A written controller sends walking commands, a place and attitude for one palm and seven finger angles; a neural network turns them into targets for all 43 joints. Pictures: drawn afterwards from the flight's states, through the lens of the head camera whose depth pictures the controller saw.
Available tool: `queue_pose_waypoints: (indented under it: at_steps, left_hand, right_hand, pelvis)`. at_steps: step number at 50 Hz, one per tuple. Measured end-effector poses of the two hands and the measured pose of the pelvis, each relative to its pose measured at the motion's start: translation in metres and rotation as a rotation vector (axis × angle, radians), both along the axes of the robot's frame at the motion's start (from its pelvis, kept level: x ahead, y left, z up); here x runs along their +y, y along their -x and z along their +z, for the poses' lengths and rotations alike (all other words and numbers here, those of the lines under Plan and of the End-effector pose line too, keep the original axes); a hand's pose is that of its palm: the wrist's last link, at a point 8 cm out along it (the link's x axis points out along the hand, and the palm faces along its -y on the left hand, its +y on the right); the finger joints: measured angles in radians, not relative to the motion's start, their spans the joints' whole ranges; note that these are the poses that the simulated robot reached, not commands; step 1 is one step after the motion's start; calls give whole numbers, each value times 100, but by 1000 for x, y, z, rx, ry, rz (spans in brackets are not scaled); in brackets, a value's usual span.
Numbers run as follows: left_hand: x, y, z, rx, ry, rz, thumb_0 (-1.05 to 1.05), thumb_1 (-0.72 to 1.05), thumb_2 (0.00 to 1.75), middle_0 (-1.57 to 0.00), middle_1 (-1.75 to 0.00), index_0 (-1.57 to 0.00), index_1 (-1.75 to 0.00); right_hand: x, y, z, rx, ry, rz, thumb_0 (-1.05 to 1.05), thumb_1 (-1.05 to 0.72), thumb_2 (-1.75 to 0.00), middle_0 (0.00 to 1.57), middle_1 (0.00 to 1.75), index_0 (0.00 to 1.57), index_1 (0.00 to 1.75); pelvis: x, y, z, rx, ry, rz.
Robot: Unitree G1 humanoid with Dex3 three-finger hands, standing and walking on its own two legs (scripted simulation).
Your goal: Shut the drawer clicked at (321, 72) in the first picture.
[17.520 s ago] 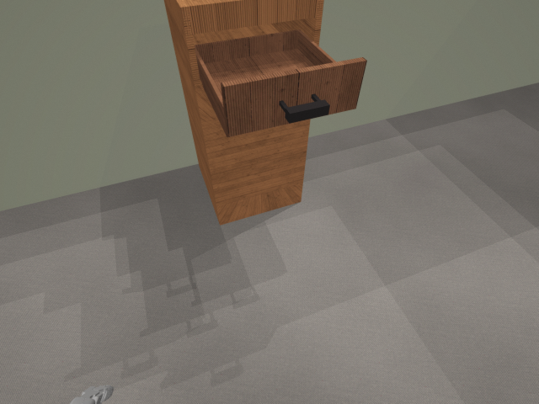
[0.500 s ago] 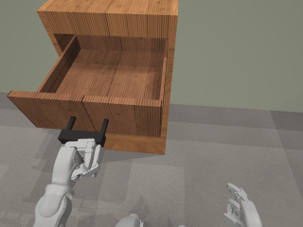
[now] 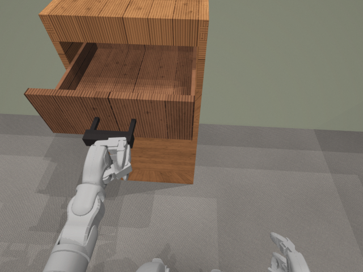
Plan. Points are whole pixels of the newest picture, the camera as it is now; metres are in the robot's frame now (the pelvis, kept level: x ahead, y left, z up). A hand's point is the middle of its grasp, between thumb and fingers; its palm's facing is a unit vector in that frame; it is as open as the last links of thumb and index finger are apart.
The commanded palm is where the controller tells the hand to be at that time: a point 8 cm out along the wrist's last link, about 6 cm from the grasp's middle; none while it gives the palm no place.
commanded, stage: push the drawer shut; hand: left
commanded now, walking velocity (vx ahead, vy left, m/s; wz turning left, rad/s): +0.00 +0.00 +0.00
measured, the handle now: (112, 130) +0.41 +0.18 +0.07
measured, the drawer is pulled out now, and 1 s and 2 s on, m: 0.21 0.08 0.00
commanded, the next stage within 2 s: pull the fist back off the drawer in 1.98 s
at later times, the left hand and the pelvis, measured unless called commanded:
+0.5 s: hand (134, 135) +0.40 +0.13 +0.06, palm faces -0.05 -1.00 -0.06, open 2.9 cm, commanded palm +0.39 +0.18 +0.07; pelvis +0.00 +0.00 +0.00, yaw -1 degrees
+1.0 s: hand (138, 118) +0.45 +0.12 +0.06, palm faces -0.03 -1.00 -0.05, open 3.0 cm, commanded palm +0.45 +0.18 +0.07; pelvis +0.00 -0.01 -0.01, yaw -1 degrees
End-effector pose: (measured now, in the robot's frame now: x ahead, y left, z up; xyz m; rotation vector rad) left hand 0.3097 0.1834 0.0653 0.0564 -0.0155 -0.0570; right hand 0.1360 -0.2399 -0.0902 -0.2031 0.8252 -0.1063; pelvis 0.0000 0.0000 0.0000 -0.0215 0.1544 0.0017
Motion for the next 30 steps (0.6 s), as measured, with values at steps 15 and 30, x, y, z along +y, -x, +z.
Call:
queue_pose_waypoints:
  at_steps: [15,30]
  left_hand:
    - [-1,-42,-2,5,-4,4,-3,74,94,-140,-160,-140,-160]
    - [-3,-85,0,17,2,17,-1,74,92,-140,-160,-140,-160]
  right_hand:
    - [-7,23,-8,95,10,-37,1,-91,-90,20,30,20,30]
    - [-17,55,-17,196,6,-87,1,-91,-90,20,30,20,30]
  pelvis:
    - [-2,2,-1,17,1,-4]
    - [-5,-3,-2,48,-2,-16]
